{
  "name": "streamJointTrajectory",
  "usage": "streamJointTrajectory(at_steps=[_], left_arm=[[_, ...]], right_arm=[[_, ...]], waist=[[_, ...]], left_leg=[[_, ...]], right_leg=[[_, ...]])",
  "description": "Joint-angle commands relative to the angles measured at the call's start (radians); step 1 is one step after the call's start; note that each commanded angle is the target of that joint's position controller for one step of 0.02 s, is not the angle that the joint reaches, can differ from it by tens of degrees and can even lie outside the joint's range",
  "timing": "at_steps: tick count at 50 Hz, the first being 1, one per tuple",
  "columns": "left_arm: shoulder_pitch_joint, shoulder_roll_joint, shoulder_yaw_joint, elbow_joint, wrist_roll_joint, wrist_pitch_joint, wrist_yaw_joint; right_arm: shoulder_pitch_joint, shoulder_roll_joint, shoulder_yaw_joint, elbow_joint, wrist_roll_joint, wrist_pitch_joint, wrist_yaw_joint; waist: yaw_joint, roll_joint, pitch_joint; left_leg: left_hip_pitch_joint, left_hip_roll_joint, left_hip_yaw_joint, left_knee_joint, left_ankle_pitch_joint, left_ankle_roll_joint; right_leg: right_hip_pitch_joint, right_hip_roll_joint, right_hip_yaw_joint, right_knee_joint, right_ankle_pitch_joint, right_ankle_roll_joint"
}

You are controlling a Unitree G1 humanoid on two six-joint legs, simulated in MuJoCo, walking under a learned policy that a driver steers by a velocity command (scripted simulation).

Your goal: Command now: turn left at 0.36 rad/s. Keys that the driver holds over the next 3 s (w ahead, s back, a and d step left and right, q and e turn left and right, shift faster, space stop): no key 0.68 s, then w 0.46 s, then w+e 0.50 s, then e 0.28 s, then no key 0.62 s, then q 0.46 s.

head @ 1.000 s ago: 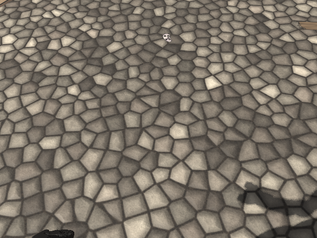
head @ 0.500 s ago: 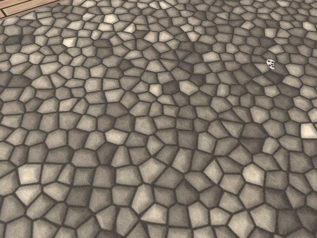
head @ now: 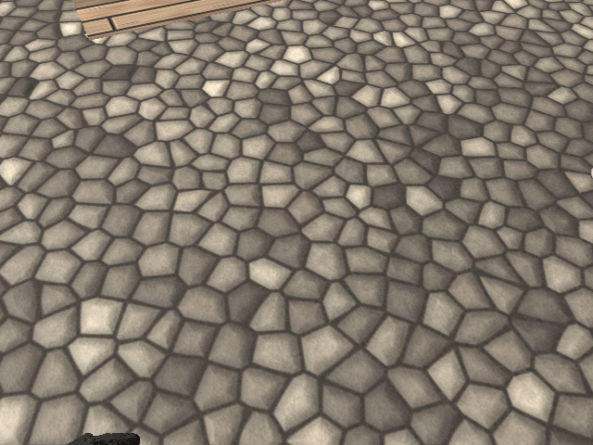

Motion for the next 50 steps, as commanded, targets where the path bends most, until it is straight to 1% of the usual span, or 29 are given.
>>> streamJointTrajectory(at_steps=[1, 2, 3, 4, 6, 7, 9, 11, 13, 15, 16, 18, 19, 20, 21, 24, 28, 34, 35, 37, 38, 40, 42, 43, 44, 45, 47, 48, 50], left_arm=[[0.146, 0.111, 0.048, -0.021, 0.014, -0.026, -0.008], [0.213, 0.207, 0.067, -0.011, 0.039, -0.017, -0.011], [0.248, 0.179, 0.067, 0.009, 0.052, -0.028, -0.022], [0.205, 0.169, 0.061, 0.005, 0.049, -0.033, -0.023], [0.08, 0.116, 0.039, -0.012, 0.018, -0.02, -0.011], [0.033, 0.081, 0.021, -0.009, 0.017, -0.017, -0.007], [0.019, 0.046, 0.004, 0.012, 0.022, -0.013, -0.006], [0.043, 0.033, -0.002, 0.031, 0.014, -0.007, -0.004], [0.121, 0.072, 0.01, 0.056, 0.011, -0.006, 0.004], [0.173, 0.105, 0.017, 0.071, 0.022, -0.011, 0.001], [0.179, 0.099, 0.014, 0.073, 0.02, -0.013, -0.001], [0.226, 0.069, 0.001, 0.1, 0.012, -0.025, -0.007], [0.224, 0.054, -0.006, 0.106, 0.015, -0.04, -0.016], [0.272, 0.066, 0.002, 0.104, 0.008, -0.054, -0.024], [0.232, 0.092, 0.008, 0.117, 0.008, -0.058, -0.024], [0.196, 0.054, 0.008, 0.116, 0.004, -0.045, -0.017], [0.207, 0.037, 0.013, 0.134, 0.0, -0.031, -0.012], [0.195, 0.041, 0.023, 0.165, -0.003, -0.019, -0.003], [0.206, 0.037, 0.025, 0.178, -0.003, -0.016, -0.001], [0.203, 0.05, 0.034, 0.187, -0.02, -0.01, 0.006], [0.2, 0.054, 0.036, 0.183, -0.029, -0.014, 0.009], [0.211, 0.054, 0.033, 0.176, -0.042, -0.041, 0.015], [0.245, 0.069, 0.036, 0.182, -0.05, -0.085, 0.014], [0.28, 0.09, 0.043, 0.194, -0.052, -0.101, 0.011], [0.327, 0.126, 0.054, 0.211, -0.052, -0.113, 0.006], [0.372, 0.156, 0.064, 0.228, -0.048, -0.118, 0.0], [0.433, 0.162, 0.069, 0.253, -0.036, -0.117, -0.011], [0.442, 0.155, 0.065, 0.257, -0.035, -0.11, -0.012], [0.364, 0.166, 0.064, 0.243, -0.042, -0.075, -0.005]], right_arm=[[0.056, -0.037, -0.009, -0.043, -0.012, -0.02, 0.016], [0.061, -0.006, -0.005, -0.081, -0.007, -0.039, 0.015], [-0.045, -0.095, -0.041, -0.109, 0.002, -0.067, 0.008], [-0.083, -0.145, -0.062, -0.1, 0.005, -0.07, 0.002], [-0.022, -0.134, -0.068, -0.045, -0.002, -0.045, -0.003], [0.025, -0.103, -0.062, -0.015, -0.003, -0.038, 0.005], [0.086, -0.054, -0.05, 0.021, 0.0, -0.035, 0.023], [0.039, -0.009, -0.027, 0.018, -0.004, -0.036, 0.032], [-0.057, 0.026, -0.008, -0.004, -0.002, -0.046, 0.039], [-0.06, -0.008, -0.018, 0.006, 0.009, -0.057, 0.044], [-0.034, -0.016, -0.022, 0.024, 0.01, -0.062, 0.045], [0.002, -0.028, -0.026, 0.05, -0.002, -0.07, 0.039], [0.037, -0.053, -0.028, 0.052, -0.008, -0.074, 0.03], [0.013, -0.102, -0.045, 0.084, -0.006, -0.072, 0.031], [0.034, -0.04, -0.039, 0.089, -0.003, -0.07, 0.038], [0.021, -0.001, -0.029, 0.118, 0.0, -0.073, 0.038], [0.021, -0.001, -0.03, 0.154, 0.003, -0.076, 0.031], [0.015, -0.003, -0.03, 0.217, 0.008, -0.085, 0.028], [0.028, 0.002, -0.03, 0.234, 0.008, -0.084, 0.028], [0.038, -0.008, -0.037, 0.253, 0.024, -0.084, 0.026], [0.041, -0.01, -0.037, 0.253, 0.031, -0.091, 0.025], [0.044, -0.006, -0.032, 0.249, 0.046, -0.124, 0.026], [0.024, 0.006, -0.026, 0.238, 0.049, -0.169, 0.032], [0.002, 0.021, -0.022, 0.225, 0.048, -0.191, 0.038], [-0.027, 0.038, -0.018, 0.21, 0.048, -0.21, 0.048], [-0.069, 0.031, -0.019, 0.193, 0.049, -0.225, 0.057], [-0.18, 0.014, -0.018, 0.149, 0.048, -0.231, 0.071], [-0.209, 0.014, -0.015, 0.135, 0.048, -0.226, 0.076], [-0.17, 0.016, -0.011, 0.148, 0.054, -0.217, 0.09]], waist=[[0.068, 0.074, -0.078], [0.059, -0.203, -0.086], [0.104, -0.197, -0.044], [0.093, -0.174, 0.025], [0.034, -0.161, 0.048], [0.001, -0.145, 0.042], [-0.027, -0.135, 0.009], [-0.003, -0.145, 0.015], [0.059, -0.171, 0.034], [0.076, -0.174, 0.047], [0.066, -0.153, 0.053], [0.047, -0.09, 0.062], [0.036, -0.063, 0.032], [0.093, 0.072, 0.018], [0.037, 0.045, -0.021], [0.039, 0.076, -0.005], [0.05, 0.057, 0.008], [0.052, 0.025, 0.018], [0.052, 0.021, -0.001], [0.05, 0.011, 0.028], [0.048, 0.002, 0.078], [0.051, -0.008, 0.172], [0.066, -0.022, 0.204], [0.076, -0.062, 0.194], [0.088, -0.134, 0.177], [0.105, -0.171, 0.168], [0.144, -0.171, 0.159], [0.15, -0.145, 0.146], [0.1, -0.112, 0.094]], left_leg=[[-0.165, 0.103, -0.162, 0.024, -0.242, 0.094], [-0.398, -0.06, -0.023, 0.246, -0.453, 0.016], [-0.49, -0.029, -0.055, 0.401, -0.464, -0.043], [-0.526, -0.02, -0.051, 0.548, -0.399, -0.056], [-0.458, 0.003, -0.012, 0.639, -0.234, -0.071], [-0.351, 0.012, 0.019, 0.664, -0.134, -0.082], [-0.199, 0.042, 0.121, 0.638, -0.027, -0.103], [-0.095, 0.105, 0.184, 0.387, 0.033, -0.108], [0.012, 0.126, 0.197, 0.176, 0.01, -0.094], [0.085, 0.116, 0.205, 0.037, -0.073, -0.072], [0.128, 0.111, 0.208, -0.057, -0.058, -0.057], [0.242, 0.14, 0.16, -0.202, 0.06, -0.03], [0.333, 0.213, 0.096, -0.195, 0.182, -0.017], [0.314, 0.2, 0.097, -0.092, 0.208, 0.011], [0.282, 0.174, 0.113, -0.098, 0.167, 0.014], [0.245, 0.167, 0.113, -0.126, 0.165, -0.006], [0.22, 0.164, 0.115, -0.125, 0.198, -0.006], [0.214, 0.162, 0.119, -0.123, 0.238, -0.001], [0.223, 0.149, 0.133, -0.122, 0.159, 0.001], [0.179, 0.108, 0.164, -0.096, -0.183, 0.03], [0.128, 0.107, 0.15, -0.1, -0.346, 0.051], [0.043, 0.127, 0.107, -0.099, -0.464, 0.088], [-0.036, 0.13, 0.102, -0.043, -0.387, 0.106], [-0.095, 0.107, 0.135, 0.016, -0.312, 0.1], [-0.176, 0.082, 0.19, 0.118, -0.19, 0.084], [-0.276, 0.096, 0.218, 0.196, -0.089, 0.067], [-0.48, 0.108, 0.213, 0.284, -0.371, 0.058], [-0.515, 0.128, 0.207, 0.287, -0.422, 0.063], [-0.313, 0.136, 0.242, 0.104, -0.259, 0.068]], right_leg=[[0.424, -0.169, 0.113, -0.249, 0.065, -0.09], [0.52, -0.403, 0.412, -0.284, 0.165, -0.246], [0.428, -0.449, 0.605, -0.361, -0.029, -0.351], [0.377, -0.406, 0.542, -0.372, -0.154, -0.342], [0.242, -0.289, 0.349, -0.373, -0.204, -0.254], [0.146, -0.237, 0.267, -0.379, -0.142, -0.237], [0.054, -0.171, 0.144, -0.388, -0.091, -0.23], [0.036, -0.133, 0.078, -0.392, -0.118, -0.219], [0.038, -0.161, 0.111, -0.41, -0.177, -0.238], [0.06, -0.204, 0.168, -0.406, -0.255, -0.261], [0.065, -0.211, 0.187, -0.393, -0.282, -0.259], [0.043, -0.2, 0.204, -0.362, -0.202, -0.207], [0.021, -0.188, 0.182, -0.321, -0.082, -0.167], [0.027, -0.124, 0.09, -0.317, 0.027, -0.137], [0.102, -0.1, 0.041, -0.265, 0.023, -0.109], [0.134, -0.079, 0.007, -0.23, 0.076, -0.113], [0.176, -0.078, -0.004, -0.214, 0.131, -0.116], [0.218, -0.077, -0.011, -0.204, 0.178, -0.102], [0.228, -0.065, -0.024, -0.202, 0.101, -0.103], [0.187, -0.033, -0.04, -0.18, -0.221, -0.132], [0.14, -0.037, -0.013, -0.187, -0.381, -0.154], [0.076, -0.068, 0.058, -0.2, -0.519, -0.196], [0.106, -0.113, 0.144, -0.201, -0.478, -0.24], [0.172, -0.152, 0.22, -0.224, -0.42, -0.272], [0.267, -0.223, 0.341, -0.267, -0.325, -0.316], [0.368, -0.302, 0.458, -0.295, -0.175, -0.363], [0.53, -0.392, 0.55, -0.303, 0.113, -0.403], [0.564, -0.408, 0.543, -0.3, 0.17, -0.394], [0.46, -0.36, 0.39, -0.319, 0.148, -0.314]])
